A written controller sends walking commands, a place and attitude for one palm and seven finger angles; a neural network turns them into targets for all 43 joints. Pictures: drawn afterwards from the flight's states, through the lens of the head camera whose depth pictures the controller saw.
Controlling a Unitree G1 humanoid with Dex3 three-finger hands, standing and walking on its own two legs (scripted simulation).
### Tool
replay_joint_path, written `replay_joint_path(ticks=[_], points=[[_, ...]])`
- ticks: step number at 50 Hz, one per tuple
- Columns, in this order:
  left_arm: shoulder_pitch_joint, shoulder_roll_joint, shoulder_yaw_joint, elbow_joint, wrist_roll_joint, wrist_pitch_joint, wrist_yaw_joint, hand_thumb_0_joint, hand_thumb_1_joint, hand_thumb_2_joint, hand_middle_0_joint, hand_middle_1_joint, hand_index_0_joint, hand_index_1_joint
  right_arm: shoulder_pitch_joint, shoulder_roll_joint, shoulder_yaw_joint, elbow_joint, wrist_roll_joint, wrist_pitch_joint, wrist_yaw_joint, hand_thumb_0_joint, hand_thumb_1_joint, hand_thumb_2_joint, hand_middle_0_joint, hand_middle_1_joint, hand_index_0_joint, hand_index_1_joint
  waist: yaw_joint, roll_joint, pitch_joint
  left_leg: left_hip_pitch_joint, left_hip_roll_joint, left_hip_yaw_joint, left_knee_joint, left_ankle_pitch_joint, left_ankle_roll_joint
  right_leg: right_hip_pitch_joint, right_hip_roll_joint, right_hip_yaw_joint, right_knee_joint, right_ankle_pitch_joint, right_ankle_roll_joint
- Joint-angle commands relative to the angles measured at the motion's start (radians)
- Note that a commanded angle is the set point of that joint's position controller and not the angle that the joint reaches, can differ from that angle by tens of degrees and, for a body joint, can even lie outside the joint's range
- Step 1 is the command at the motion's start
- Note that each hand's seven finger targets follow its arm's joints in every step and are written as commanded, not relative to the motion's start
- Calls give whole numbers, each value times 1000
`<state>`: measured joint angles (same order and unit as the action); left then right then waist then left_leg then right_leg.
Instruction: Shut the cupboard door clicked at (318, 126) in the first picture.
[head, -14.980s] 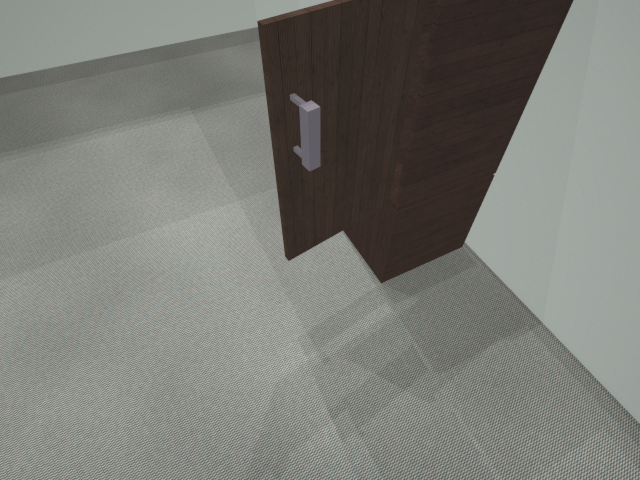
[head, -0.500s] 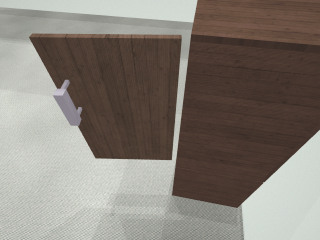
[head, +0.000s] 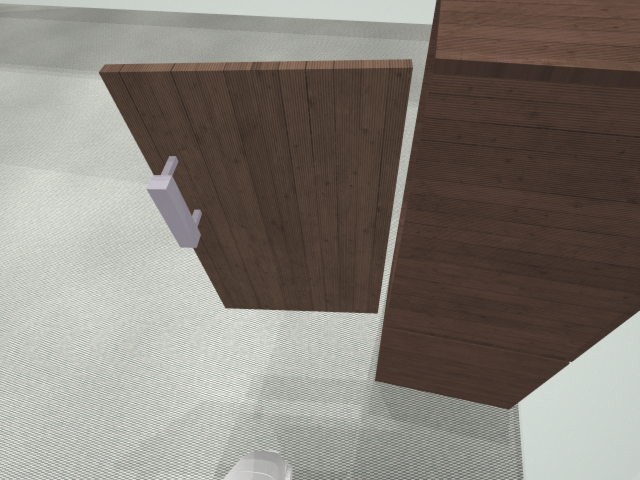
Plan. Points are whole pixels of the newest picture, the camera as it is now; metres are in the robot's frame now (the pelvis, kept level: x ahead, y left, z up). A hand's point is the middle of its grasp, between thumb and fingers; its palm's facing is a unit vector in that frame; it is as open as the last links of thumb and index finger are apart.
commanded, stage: come to a stop and stand still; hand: left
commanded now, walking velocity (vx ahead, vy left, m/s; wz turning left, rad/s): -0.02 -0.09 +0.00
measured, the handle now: (181, 202) +0.46 +0.26 +0.06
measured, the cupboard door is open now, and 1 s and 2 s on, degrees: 99 99 99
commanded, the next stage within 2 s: look again from close up in 1.58 s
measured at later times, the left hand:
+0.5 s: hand out of the picture +0.02 +0.21 -0.18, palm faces +0.00 -0.98 -0.20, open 7.4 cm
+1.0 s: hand out of the picture +0.05 +0.29 -0.18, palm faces -0.04 -0.97 -0.22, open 7.4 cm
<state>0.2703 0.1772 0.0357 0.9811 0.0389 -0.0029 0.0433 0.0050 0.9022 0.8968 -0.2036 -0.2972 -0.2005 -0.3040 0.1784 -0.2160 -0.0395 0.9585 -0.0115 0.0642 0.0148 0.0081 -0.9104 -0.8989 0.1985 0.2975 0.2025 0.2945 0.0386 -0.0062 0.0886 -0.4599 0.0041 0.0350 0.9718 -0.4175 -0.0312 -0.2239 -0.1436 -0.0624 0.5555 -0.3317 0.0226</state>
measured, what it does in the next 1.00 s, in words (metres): steps to the left: left foot, then right foot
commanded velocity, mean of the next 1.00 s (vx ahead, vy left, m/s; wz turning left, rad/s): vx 0.00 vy -0.05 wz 0.00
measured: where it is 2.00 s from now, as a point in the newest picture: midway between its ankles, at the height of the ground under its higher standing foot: outside the picture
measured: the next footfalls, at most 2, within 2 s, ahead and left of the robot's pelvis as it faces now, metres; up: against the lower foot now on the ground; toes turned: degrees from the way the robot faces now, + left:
left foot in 0.14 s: +0.07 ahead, +0.18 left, +0.00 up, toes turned +0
right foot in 0.32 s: +0.07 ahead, -0.02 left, +0.00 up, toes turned -2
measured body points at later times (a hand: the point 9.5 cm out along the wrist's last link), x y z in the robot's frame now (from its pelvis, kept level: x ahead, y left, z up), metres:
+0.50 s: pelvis +0.02 +0.05 -0.01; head +0.03 +0.04 +0.44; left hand +0.02 +0.27 -0.16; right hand +0.05 -0.19 -0.17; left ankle +0.04 +0.19 -0.74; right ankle -0.01 -0.05 -0.74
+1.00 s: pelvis +0.03 +0.10 +0.00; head +0.06 +0.10 +0.45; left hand +0.05 +0.34 -0.16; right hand +0.03 -0.12 -0.16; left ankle +0.03 +0.18 -0.74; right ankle +0.00 -0.05 -0.74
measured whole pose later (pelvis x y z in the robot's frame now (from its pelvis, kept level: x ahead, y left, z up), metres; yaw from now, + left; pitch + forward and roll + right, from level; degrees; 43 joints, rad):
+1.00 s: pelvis +0.03 +0.10 +0.00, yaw -1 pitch +0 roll +0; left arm 0.29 0.19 -0.01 1.05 0.02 0.00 0.04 0.01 0.91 0.90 -0.20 -0.30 -0.20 -0.30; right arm 0.30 -0.16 0.02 1.07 -0.01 -0.01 -0.01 0.01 -0.92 -0.90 0.20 0.30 0.20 0.29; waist -0.01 -0.01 0.04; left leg -0.22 -0.03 0.07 0.48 -0.27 0.06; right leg -0.17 -0.06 0.00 0.47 -0.30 0.04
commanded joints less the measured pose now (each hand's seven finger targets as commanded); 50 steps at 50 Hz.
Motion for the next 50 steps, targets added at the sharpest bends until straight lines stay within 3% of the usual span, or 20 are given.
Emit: replay_joint_path(ticks=[1,4,5,6,7,8,10,15,16,18,20,22,23,24,26,30,33,37,42,50], points=[[11,238,63,-57,8,-5,-5,0,900,900,-200,-300,-200,-300,0,-9,-7,-68,7,-38,7,0,-900,-900,200,300,200,300,-2,-237,-54,116,-21,77,-224,93,-15,-50,-132,83,-151,380,-136],[10,215,58,-51,-2,11,-9,0,900,900,-200,-300,-200,-300,123,-34,-6,-17,1,-63,-2,0,-900,-900,200,300,200,300,-54,-153,-101,346,-18,91,-487,268,-14,-113,-56,43,-17,184,-71],[44,164,43,-46,-8,17,-9,0,900,900,-200,-300,-200,-300,173,-87,-17,3,-3,-75,-10,0,-900,-900,200,300,200,300,-64,8,-149,443,61,30,-536,344,-9,-137,-7,13,112,51,-44],[81,85,26,-55,-17,26,-9,0,900,900,-200,-300,-200,-300,201,-160,-31,-2,-11,-86,-16,0,-900,-900,200,300,200,300,-64,286,-156,418,265,-247,-605,517,65,-214,84,-35,247,-258,9],[67,88,22,-56,-24,32,-2,0,900,900,-200,-300,-200,-300,189,-190,-29,-11,-17,-76,-26,0,-900,-900,200,300,200,300,-75,278,-121,285,346,-355,-686,480,161,-179,106,35,357,-337,-2],[53,85,22,-69,-20,29,-2,0,900,900,-200,-300,-200,-300,147,-174,-20,-24,-27,-71,-27,0,-900,-900,200,300,200,300,-58,175,-38,161,361,-331,-715,341,207,-155,87,47,399,-297,-25],[82,55,15,-13,-21,26,-13,0,900,900,-200,-300,-200,-300,23,-135,-6,-20,-29,-79,-39,0,-900,-900,200,300,200,300,-20,307,-53,142,291,-279,-708,295,178,-128,70,48,362,-228,-26],[138,71,6,33,-25,11,-33,0,900,900,-200,-300,-200,-300,11,-114,-6,-6,-17,-57,-47,0,-900,-900,200,300,200,300,-5,136,-83,160,194,-149,-578,273,115,27,118,12,-52,25,-21],[138,89,8,31,-20,4,-30,0,900,900,-200,-300,-200,-300,25,-77,-6,1,-12,-56,-48,0,-900,-900,200,300,200,300,-8,32,-60,136,148,-108,-521,254,83,45,93,81,-155,80,-31],[97,156,6,28,-20,-9,-27,0,900,900,-200,-300,-200,-300,40,-12,15,0,-1,-55,-37,0,-900,-900,200,300,200,300,-34,-164,-83,148,41,13,-426,85,21,4,-85,251,-264,167,-97],[41,131,0,25,-21,-24,-23,0,900,900,-200,-300,-200,-300,40,-14,14,30,-7,-54,-35,0,-900,-900,200,300,200,300,-46,-236,-40,206,49,-5,-398,86,19,-76,-59,237,-279,196,-135],[20,106,-9,34,-24,-24,-20,0,900,900,-200,-300,-200,-300,92,2,23,75,-5,-63,-36,0,-900,-900,200,300,200,300,-64,-150,-34,272,56,-11,-479,238,22,-79,-10,160,-228,239,-110],[146,114,3,54,-7,-36,23,0,900,900,-200,-300,-200,-300,39,-82,-4,22,-1,-69,-37,0,-900,-900,200,300,200,300,-20,-110,-101,223,64,12,-298,188,5,22,-36,260,-196,741,-34],[91,148,-4,5,-17,-45,22,0,900,900,-200,-300,-200,-300,69,-14,10,-15,2,-67,-28,0,-900,-900,200,300,200,300,-62,-126,-153,135,44,-10,-270,35,29,102,-61,226,-179,636,-72],[80,141,2,-1,-15,-55,17,0,900,900,-200,-300,-200,-300,53,8,21,-9,-3,-72,-24,0,-900,-900,200,300,200,300,-47,57,-151,138,41,9,-329,30,26,136,-76,223,-158,659,-151],[68,77,-17,7,-26,-37,13,0,900,900,-200,-300,-200,-300,149,-36,24,25,-1,-90,-32,0,-900,-900,200,300,200,300,-63,23,-60,231,110,-80,-502,340,64,4,62,103,-101,273,-80],[88,81,-22,20,-22,-17,4,0,900,900,-200,-300,-200,-300,107,-41,33,24,-2,-88,-34,0,-900,-900,200,300,200,300,-33,99,44,131,104,-118,-582,208,81,5,87,93,-135,51,-66],[83,84,-26,22,-22,-14,-3,0,900,900,-200,-300,-200,-300,124,-53,33,29,-4,-88,-34,0,-900,-900,200,300,200,300,-35,12,43,134,89,-123,-622,111,81,6,81,95,-152,13,-62],[79,90,-29,19,-22,-11,-6,0,900,900,-200,-300,-200,-300,127,-74,32,40,-5,-90,-31,0,-900,-900,200,300,200,300,-31,38,-1,155,100,-148,-672,62,91,27,79,77,-128,27,-53],[83,101,-31,46,-27,-18,-3,0,900,900,-200,-300,-200,-300,142,-70,38,75,1,-104,-38,0,-900,-900,200,300,200,300,-33,14,-96,280,94,-104,-596,401,90,66,51,85,-125,188,-44]])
